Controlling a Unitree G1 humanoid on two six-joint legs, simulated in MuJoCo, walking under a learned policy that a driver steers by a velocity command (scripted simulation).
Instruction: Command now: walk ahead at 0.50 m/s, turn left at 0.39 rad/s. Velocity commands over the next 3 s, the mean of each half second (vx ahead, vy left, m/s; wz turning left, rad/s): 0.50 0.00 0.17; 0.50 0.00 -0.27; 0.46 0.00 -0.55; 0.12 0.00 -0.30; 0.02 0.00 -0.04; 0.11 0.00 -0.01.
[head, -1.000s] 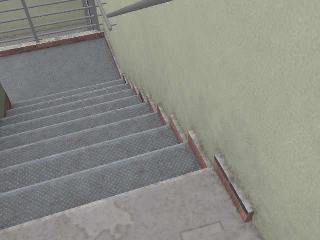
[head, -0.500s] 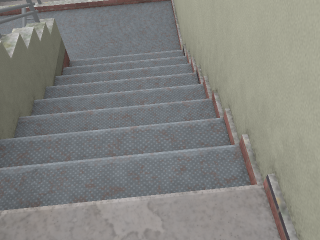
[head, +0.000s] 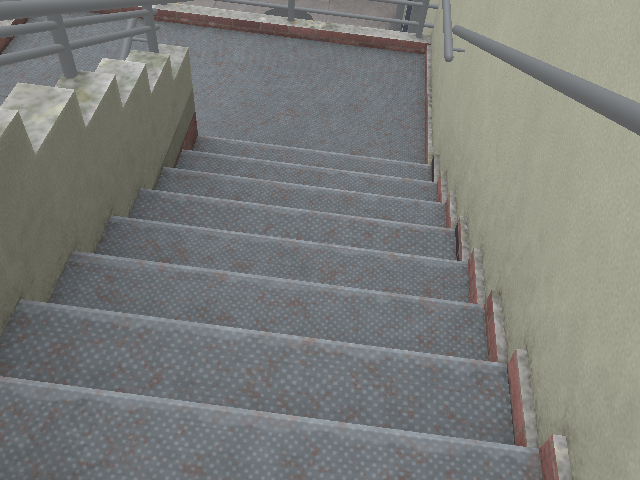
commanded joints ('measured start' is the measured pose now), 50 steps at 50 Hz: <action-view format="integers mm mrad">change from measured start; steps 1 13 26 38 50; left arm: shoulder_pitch -82 306 536 459 288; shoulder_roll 51 127 135 138 20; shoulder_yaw -2 27 23 39 47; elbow -74 61 152 146 104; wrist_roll -3 -51 -34 -1 22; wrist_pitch -16 -55 -108 -31 41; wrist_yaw -9 0 30 72 -11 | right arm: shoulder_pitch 112 -44 -449 -105 -46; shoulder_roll -109 -174 -104 -116 -127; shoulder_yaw -12 -19 -12 -15 -5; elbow -14 -64 -143 -69 -29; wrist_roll -7 -35 -66 -40 -28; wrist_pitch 1 -24 43 4 -53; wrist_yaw -14 -10 33 20 12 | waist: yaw -25 125 167 12 128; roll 146 -62 -22 36 161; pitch -7 -43 60 -45 37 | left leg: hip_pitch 31 -641 -824 4 -320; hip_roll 214 107 261 278 552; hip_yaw -118 -12 69 137 -45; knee -2 1101 682 -19 129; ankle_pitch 735 -246 282 757 259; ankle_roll -79 -125 -116 -162 53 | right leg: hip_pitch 35 737 727 472 -38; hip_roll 73 -238 -126 48 31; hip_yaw -81 509 236 88 65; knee -89 -530 -458 375 377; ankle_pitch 120 -70 58 -41 -25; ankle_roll -22 -457 -275 -153 -61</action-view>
